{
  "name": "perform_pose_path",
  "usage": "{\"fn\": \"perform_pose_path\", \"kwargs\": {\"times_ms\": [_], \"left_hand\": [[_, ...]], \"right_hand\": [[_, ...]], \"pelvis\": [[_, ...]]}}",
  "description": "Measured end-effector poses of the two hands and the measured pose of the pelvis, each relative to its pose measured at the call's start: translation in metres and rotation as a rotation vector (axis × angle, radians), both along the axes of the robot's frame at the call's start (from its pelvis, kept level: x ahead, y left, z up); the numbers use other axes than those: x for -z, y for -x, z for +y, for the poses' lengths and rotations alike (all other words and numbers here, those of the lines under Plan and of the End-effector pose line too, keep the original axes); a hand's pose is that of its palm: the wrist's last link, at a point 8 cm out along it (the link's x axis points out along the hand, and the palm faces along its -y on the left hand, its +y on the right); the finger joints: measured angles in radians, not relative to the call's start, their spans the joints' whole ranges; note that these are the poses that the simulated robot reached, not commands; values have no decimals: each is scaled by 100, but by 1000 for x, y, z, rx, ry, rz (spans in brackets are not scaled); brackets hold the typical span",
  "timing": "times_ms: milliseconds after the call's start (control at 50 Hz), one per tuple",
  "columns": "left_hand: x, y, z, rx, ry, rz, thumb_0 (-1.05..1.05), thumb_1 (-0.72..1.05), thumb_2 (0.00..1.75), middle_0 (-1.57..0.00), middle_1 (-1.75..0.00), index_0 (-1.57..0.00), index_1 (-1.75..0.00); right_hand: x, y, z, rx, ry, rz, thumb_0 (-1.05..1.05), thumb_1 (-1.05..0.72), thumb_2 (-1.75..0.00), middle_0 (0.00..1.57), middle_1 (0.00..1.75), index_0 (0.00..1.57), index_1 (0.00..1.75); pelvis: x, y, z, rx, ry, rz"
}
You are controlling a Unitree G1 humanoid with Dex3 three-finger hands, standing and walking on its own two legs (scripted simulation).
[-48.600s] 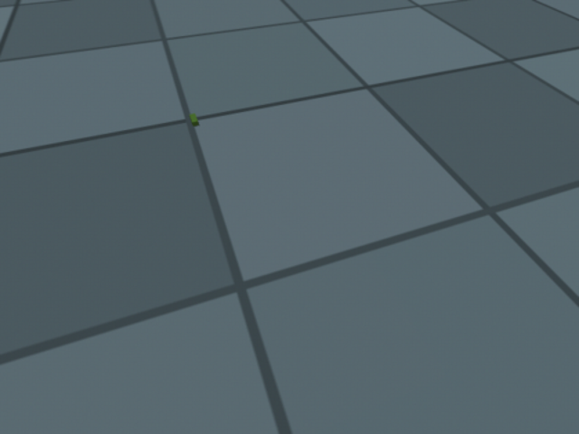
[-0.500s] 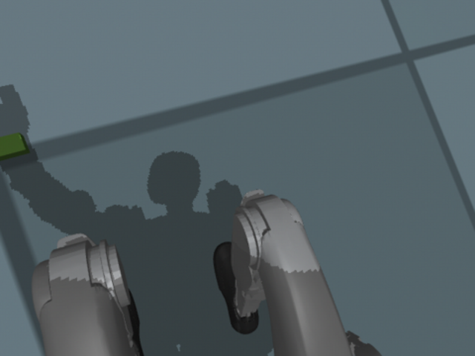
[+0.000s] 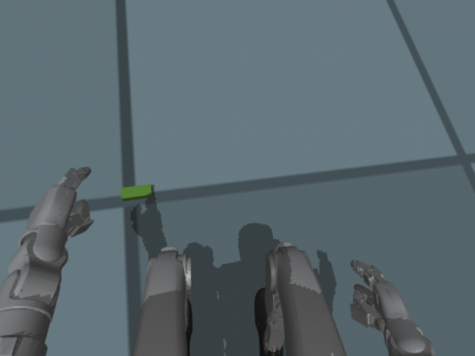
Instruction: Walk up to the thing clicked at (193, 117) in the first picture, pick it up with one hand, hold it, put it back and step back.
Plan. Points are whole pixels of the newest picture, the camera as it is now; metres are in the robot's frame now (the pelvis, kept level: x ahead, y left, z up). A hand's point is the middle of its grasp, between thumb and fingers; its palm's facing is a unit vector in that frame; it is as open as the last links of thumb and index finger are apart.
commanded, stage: home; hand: left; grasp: from above
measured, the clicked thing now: (137, 192) +0.52 +0.26 -0.49
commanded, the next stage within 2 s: none
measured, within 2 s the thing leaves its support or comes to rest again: neither
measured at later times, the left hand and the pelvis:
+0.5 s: hand (58, 260) +0.26 +0.20 +0.10, palm faces +0.11 -0.97 -0.23, open 7.3 cm; pelvis +0.06 +0.00 +0.18, yaw +3 degrees
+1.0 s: hand (20, 306) +0.22 +0.19 +0.17, palm faces +0.13 -0.97 -0.20, open 7.3 cm; pelvis +0.08 -0.01 +0.22, yaw +5 degrees
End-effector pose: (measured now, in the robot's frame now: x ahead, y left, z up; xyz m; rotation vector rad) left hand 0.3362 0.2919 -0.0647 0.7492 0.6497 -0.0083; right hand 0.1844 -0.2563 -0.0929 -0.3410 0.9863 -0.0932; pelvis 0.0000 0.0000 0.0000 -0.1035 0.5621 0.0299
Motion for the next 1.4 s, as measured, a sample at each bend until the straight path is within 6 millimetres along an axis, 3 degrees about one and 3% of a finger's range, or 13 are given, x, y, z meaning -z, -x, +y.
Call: {"fn": "perform_pose_path", "kwargs": {"times_ms": [80, 180, 440, 580, 700, 800, 980, 1400], "left_hand": [[-29, 25, -10, -102, 105, 13, 0, 89, 90, -21, -30, -22, -31], [-66, 50, -22, -212, 221, 39, 1, 90, 90, -21, -30, -21, -31], [-167, 89, -43, -418, 423, 92, 1, 90, 90, -21, -30, -21, -30], [-221, 104, -51, -428, 460, 81, 1, 91, 90, -20, -30, -21, -30], [-254, 119, -55, -418, 468, 63, 1, 91, 90, -20, -30, -21, -30], [-264, 129, -56, -427, 472, 64, 1, 91, 90, -20, -30, -21, -30], [-259, 134, -57, -444, 479, 79, 1, 91, 90, -20, -30, -20, -30], [-260, 128, -63, -425, 474, 78, 1, 91, 90, -20, -30, -20, -30]], "right_hand": [[-35, -20, 11, -11, -22, -90, 1, -91, -90, 20, 30, 20, 29], [-78, -31, 22, -3, -43, -166, 1, -91, -90, 20, 30, 20, 29], [-179, -17, 23, 81, -3, -214, 1, -91, -90, 20, 30, 21, 29], [-222, -18, 18, 117, 21, -273, 1, -91, -90, 20, 30, 20, 29], [-245, -35, 20, 110, 13, -354, 2, -91, -90, 20, 30, 20, 29], [-257, -53, 26, 75, -6, -416, 2, -91, -90, 20, 30, 20, 29], [-264, -73, 31, 15, -16, -465, 2, -91, -90, 20, 30, 21, 29], [-252, -50, 17, 61, 2, -397, 2, -90, -90, 20, 30, 21, 29]], "pelvis": [[-29, -4, -2, -7, -11, -35], [-66, -11, -4, -15, -21, -86], [-161, -47, -5, -36, -37, -228], [-197, -66, -3, -40, -46, -304], [-214, -77, -1, -44, -53, -352], [-219, -80, -2, -52, -60, -376], [-220, -80, -5, -60, -67, -389], [-219, -81, -9, -51, -70, -391]]}}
